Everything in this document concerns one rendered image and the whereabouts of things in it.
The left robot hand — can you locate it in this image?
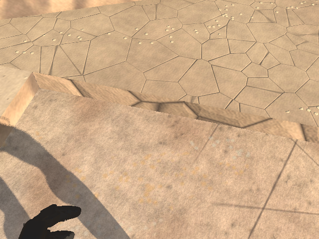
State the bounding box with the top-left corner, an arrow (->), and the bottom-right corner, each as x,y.
18,204 -> 82,239

